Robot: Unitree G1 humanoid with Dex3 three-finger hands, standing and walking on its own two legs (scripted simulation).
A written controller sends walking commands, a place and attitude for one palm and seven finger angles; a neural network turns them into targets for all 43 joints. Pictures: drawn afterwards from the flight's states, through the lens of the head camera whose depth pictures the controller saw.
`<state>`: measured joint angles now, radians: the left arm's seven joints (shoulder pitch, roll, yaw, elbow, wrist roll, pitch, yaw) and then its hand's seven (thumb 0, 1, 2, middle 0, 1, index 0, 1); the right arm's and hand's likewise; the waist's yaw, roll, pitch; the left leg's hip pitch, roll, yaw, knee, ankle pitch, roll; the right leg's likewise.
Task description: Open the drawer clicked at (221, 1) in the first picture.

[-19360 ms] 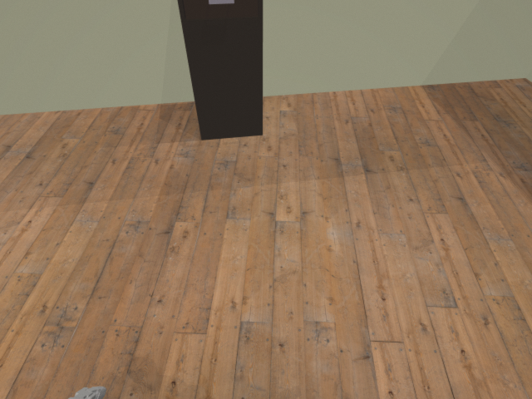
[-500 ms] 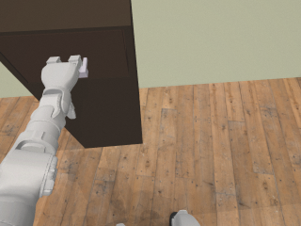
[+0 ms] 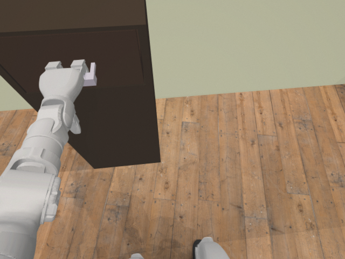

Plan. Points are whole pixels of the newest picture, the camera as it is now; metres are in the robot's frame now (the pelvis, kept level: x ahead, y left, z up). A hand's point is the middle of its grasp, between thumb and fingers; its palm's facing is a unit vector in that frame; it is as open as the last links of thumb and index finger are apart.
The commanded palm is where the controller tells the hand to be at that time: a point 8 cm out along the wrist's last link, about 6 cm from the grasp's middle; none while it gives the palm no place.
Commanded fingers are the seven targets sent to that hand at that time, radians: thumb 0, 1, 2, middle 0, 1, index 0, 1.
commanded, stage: close the thumb around the handle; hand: left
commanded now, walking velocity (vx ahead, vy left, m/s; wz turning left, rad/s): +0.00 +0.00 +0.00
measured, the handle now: (73, 74) +0.56 +0.22 +0.05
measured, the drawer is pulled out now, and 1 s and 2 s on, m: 0.00 0.01 0.14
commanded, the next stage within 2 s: pull the drawer open in 0.68 s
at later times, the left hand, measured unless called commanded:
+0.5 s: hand (72, 96) +0.50 +0.22 +0.03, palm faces -0.05 -0.01 -1.00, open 7.1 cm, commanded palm +0.48 +0.22 +0.09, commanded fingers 0.00 0.90 0.90 -0.40 -1.35 -0.40 -1.35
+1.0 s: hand (72, 100) +0.49 +0.22 +0.03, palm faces -0.04 -0.02 -1.00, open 5.8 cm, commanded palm +0.45 +0.22 +0.09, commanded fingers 0.00 0.90 0.90 -0.40 -1.35 -0.40 -1.35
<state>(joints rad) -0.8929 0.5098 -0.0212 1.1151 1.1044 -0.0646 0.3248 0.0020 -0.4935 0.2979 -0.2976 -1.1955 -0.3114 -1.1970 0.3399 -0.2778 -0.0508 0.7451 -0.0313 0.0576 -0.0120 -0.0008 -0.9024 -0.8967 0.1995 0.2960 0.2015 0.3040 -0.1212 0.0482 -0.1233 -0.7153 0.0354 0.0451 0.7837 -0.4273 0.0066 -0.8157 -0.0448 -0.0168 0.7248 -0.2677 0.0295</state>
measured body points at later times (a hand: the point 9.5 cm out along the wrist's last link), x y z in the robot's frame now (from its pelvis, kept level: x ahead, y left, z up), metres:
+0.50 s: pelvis +0.01 +0.00 +0.00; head +0.12 -0.01 +0.44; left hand +0.50 +0.22 +0.09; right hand +0.01 -0.27 -0.13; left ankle -0.04 +0.11 -0.70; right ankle +0.03 -0.14 -0.70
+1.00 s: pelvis +0.01 +0.00 +0.01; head +0.12 -0.01 +0.44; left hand +0.49 +0.22 +0.09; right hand +0.03 -0.27 -0.13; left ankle -0.04 +0.11 -0.70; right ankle +0.03 -0.14 -0.70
